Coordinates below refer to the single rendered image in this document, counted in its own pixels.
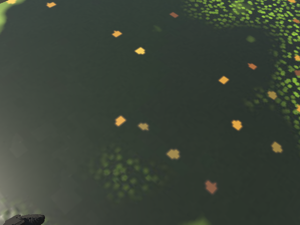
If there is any robot left hand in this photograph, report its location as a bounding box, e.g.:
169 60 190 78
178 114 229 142
3 214 45 225

